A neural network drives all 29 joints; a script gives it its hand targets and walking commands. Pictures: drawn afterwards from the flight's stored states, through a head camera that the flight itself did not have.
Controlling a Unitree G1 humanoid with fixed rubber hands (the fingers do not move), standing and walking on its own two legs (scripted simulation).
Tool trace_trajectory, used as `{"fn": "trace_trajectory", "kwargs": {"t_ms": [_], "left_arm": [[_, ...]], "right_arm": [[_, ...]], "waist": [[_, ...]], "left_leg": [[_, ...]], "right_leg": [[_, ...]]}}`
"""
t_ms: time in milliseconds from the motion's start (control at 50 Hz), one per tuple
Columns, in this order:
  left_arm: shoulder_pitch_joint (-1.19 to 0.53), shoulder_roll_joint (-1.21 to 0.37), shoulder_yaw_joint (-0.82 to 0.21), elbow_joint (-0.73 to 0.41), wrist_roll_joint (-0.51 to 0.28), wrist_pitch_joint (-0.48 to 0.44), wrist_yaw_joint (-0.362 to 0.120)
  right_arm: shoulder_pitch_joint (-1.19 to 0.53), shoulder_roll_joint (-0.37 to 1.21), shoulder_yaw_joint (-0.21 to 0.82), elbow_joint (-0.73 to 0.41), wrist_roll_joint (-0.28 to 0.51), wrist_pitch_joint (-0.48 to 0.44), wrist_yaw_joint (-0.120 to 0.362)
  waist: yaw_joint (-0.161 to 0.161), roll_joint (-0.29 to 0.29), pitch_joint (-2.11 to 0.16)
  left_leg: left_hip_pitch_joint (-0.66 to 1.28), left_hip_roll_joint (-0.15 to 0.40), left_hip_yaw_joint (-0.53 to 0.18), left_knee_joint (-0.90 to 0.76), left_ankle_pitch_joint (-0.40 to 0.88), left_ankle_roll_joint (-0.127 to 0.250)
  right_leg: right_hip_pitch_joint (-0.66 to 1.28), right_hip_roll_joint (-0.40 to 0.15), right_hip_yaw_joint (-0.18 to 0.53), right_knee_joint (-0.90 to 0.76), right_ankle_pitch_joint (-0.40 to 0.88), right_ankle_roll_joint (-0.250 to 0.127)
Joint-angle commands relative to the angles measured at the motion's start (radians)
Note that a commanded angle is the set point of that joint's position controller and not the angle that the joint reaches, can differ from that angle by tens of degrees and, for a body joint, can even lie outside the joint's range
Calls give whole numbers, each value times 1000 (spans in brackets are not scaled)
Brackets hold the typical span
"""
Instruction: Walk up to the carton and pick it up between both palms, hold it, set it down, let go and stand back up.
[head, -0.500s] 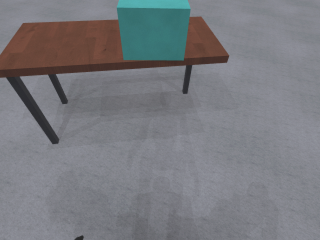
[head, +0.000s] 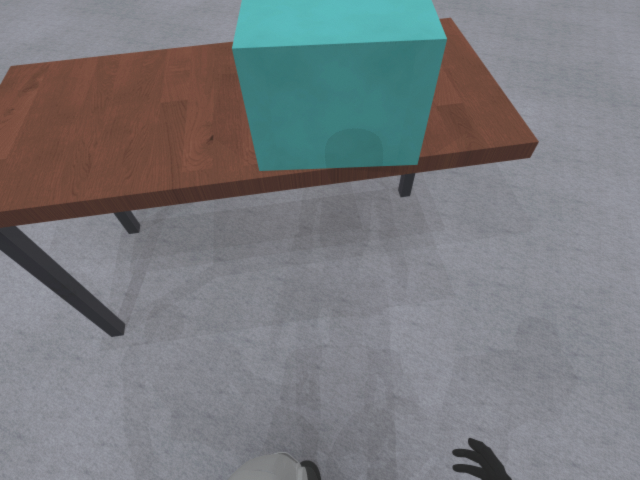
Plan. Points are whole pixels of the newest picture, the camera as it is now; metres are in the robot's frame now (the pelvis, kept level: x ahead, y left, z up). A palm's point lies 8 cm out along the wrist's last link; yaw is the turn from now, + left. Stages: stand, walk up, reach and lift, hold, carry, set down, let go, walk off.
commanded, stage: walk up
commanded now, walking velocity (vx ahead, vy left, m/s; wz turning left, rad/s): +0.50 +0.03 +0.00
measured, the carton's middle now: (335, 76) +0.78 +0.02 +0.04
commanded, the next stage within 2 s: none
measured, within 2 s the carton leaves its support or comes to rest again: neither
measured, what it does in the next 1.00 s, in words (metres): walks ahead: right foot, then left foot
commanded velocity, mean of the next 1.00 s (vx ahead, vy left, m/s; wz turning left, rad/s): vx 0.19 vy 0.04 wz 0.01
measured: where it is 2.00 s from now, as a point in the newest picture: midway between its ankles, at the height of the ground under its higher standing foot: (337, 412)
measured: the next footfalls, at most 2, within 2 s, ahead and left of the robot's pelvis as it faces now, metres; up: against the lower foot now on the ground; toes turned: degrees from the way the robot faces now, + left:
right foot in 0.46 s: +0.39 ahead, -0.10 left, +0.00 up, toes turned -6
left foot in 0.92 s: +0.37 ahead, +0.10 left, +0.00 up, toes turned +4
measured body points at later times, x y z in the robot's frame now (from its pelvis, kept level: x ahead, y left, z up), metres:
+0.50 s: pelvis +0.25 -0.02 +0.00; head +0.30 -0.04 +0.45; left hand +0.37 +0.19 -0.14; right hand +0.15 -0.22 -0.15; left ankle +0.08 +0.07 -0.69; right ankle +0.34 -0.09 -0.72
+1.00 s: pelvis +0.32 -0.01 +0.02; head +0.32 +0.01 +0.47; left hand +0.33 +0.20 -0.15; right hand +0.35 -0.23 -0.13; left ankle +0.33 +0.09 -0.72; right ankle +0.35 -0.09 -0.72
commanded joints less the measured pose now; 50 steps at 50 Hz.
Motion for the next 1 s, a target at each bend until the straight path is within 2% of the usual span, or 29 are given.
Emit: {"fn": "trace_trajectory", "kwargs": {"t_ms": [0, 20, 60, 100, 160, 240, 320, 380, 400, 420, 440, 460, 480, 500, 520, 560, 580, 600, 620, 640, 660, 740, 840, 880, 900, 920, 940, 960, 980], "left_arm": [[-97, 83, 38, -118, -1, -26, -24], [-111, 56, 34, -120, 5, -23, -31], [-81, 42, 36, -124, 27, -3, -33], [-76, 53, 44, -127, 38, 15, -43], [-109, 76, 47, -138, 32, 45, -50], [-325, 102, 38, -204, 20, 44, -50], [-434, 81, 19, -223, 12, 22, -38], [-339, 109, 24, -186, 12, 0, -21], [-256, 125, 32, -157, 15, -11, -18], [-138, 138, 40, -116, 25, -29, -17], [26, 250, 76, -112, 60, -38, 2], [73, 348, 97, -91, 45, -14, 12], [49, 397, 118, -84, -21, 14, 17], [-40, 316, 98, -111, -21, 24, 6], [-93, 219, 65, -110, -6, 16, -1], [-172, 110, 35, -116, 19, 1, -5], [-151, 86, 26, -102, 18, -3, -8], [-218, 41, -2, -97, -27, -13, 17], [-176, 79, 5, -84, -11, -25, 14], [-181, 120, 8, -85, 2, -29, 14], [-203, 149, 11, -103, 10, -31, 10], [-142, 111, -16, -92, 27, -18, -9], [-136, 147, -14, -94, 35, 17, -6], [-155, 140, -14, -94, 18, 32, -4], [-108, 105, -20, -88, 13, 34, -7], [-12, 71, -22, -76, 9, 43, -6], [27, 11, -37, -43, -3, 60, -3], [-16, 33, -34, -36, 8, 71, 3], [-79, 83, -19, -44, 9, 71, 1]], "right_arm": [[268, -173, -44, 67, -12, -16, -11], [241, -126, -32, 76, -5, -28, -17], [263, -40, -3, 119, 22, -37, -24], [298, -33, 10, 135, 34, -49, -32], [320, -99, 6, 143, 14, -56, -37], [419, -66, 26, 163, 4, -51, -39], [456, -89, 27, 172, -2, -42, -53], [454, -115, 15, 182, -2, -37, -62], [445, -121, 10, 184, 6, -34, -64], [421, -124, 6, 183, 24, -31, -64], [425, -163, -11, 173, 48, -7, -68], [588, -65, -3, 187, 35, 14, -69], [650, -65, -13, 213, 35, 28, -64], [498, -112, -27, 171, -6, 37, -48], [369, -87, -34, 135, -25, 38, -34], [363, 10, -19, 140, -14, 49, -25], [382, 29, -15, 146, -7, 57, -27], [316, 76, 3, 100, 9, 55, -24], [322, 32, -10, 93, 15, 52, -27], [364, 12, -16, 109, 12, 62, -33], [422, 11, -15, 135, 9, 74, -42], [319, -14, -8, 120, 6, 99, -62], [227, -45, 11, 103, 7, 92, -77], [272, -34, 23, 128, 4, 69, -77], [282, -69, 21, 142, -6, 55, -79], [249, -94, 25, 125, -7, 44, -79], [190, -70, 35, 124, 22, 46, -77], [166, -36, 39, 130, 19, 45, -65], [196, 14, 53, 138, 21, 38, -60]], "waist": [[-94, -124, -65], [-61, -90, -15], [-23, 56, 1], [-7, 116, -9], [14, 157, -8], [-52, 129, 13], [-93, 138, -22], [-60, 181, -88], [-22, 165, -121], [41, 109, -172], [134, 104, -310], [26, -67, -344], [21, -162, -447], [13, -83, -311], [-1, -40, -150], [-43, -96, -34], [-56, -122, -25], [-101, -237, -9], [-107, -265, -42], [-138, -260, -83], [-156, -237, -130], [-116, -156, -158], [-64, -127, -142], [-93, -16, -121], [-55, 101, -118], [24, 207, -107], [22, 282, -61], [11, 298, 0], [-10, 222, 9]], "left_leg": [[372, 443, -580, -371, 104, 76], [278, 379, -438, -364, 277, 31], [166, 280, -295, -370, 356, -28], [199, 226, -229, -360, 551, -34], [212, 219, -141, -364, 714, -35], [285, 221, -153, -363, 792, -67], [442, 237, -146, -289, 857, -33], [513, 267, -161, -149, 999, -24], [518, 270, -166, -61, 975, -32], [470, 240, -140, 74, 834, -54], [227, 111, -66, 345, 237, -98], [-60, 40, -123, 519, -427, -112], [-13, 80, -194, 691, -355, -110], [-1, 101, -224, 702, -315, -125], [-41, 111, -244, 684, -219, -121], [-46, 152, -229, 562, -93, -126], [-24, 140, -215, 539, -55, -125], [87, 87, -194, 450, -71, -114], [71, 32, -145, 448, -81, -111], [52, 13, -121, 454, -53, -112], [26, 8, -117, 451, -38, -115], [70, 69, -173, 296, -21, -105], [174, 102, -186, 35, -99, -91], [284, 135, -213, -234, 83, -83], [326, 219, -305, -262, 214, -75], [330, 314, -413, -275, 352, -51], [108, 331, -392, -316, 241, 18], [-27, 273, -403, -368, 31, -6], [-27, 228, -364, -401, -24, -48]], "right_leg": [[-512, -21, 139, 364, 173, -29], [-465, -43, 131, 291, 221, -26], [-361, -37, 109, 215, 257, -20], [-390, -18, 57, 155, 286, 9], [-451, 6, 4, 78, 339, 42], [-508, 14, -26, -96, 390, 53], [-485, 66, -59, -342, 382, 41], [-363, 111, -55, -461, 348, -4], [-278, 117, -45, -539, 390, -21], [-115, 96, -44, -665, 577, -35], [213, -168, 180, -597, 929, -59], [435, -431, 529, -526, 1203, -116], [304, -496, 682, -627, 916, -256], [98, -415, 635, -762, 682, -227], [-36, -324, 480, -795, 597, -161], [-159, -201, 209, -797, 596, -65], [-162, -159, 153, -787, 652, -22], [-249, -29, -4, -738, 1145, -60], [-212, -9, -40, -714, 1344, -83], [-169, -23, -70, -709, 1385, -106], [-104, -37, -82, -703, 1376, -120], [-145, -50, -47, -704, 1066, -131], [-186, -150, 121, -710, 645, -214], [-229, -126, 139, -673, 457, -151], [-259, -66, 112, -621, 370, -100], [-285, 12, 61, -583, 176, -66], [-130, 50, 45, -640, 187, -44], [-30, 39, 70, -656, 260, -34], [-3, 24, 78, -654, 331, -33]]}}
